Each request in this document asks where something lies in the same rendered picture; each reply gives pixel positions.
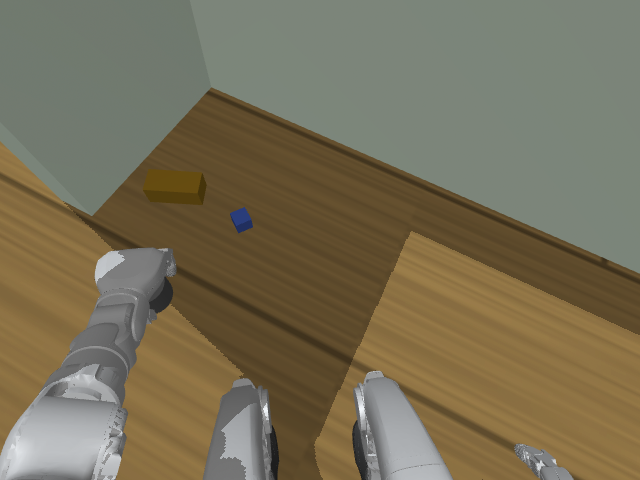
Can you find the right robot foot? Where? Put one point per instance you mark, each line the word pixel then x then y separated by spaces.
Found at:
pixel 359 453

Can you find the left robot arm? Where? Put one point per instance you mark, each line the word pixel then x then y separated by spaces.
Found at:
pixel 73 430

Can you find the right robot hand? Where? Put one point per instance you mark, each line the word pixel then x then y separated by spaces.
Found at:
pixel 542 464

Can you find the left robot hand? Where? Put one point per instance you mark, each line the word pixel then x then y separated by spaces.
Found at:
pixel 139 269

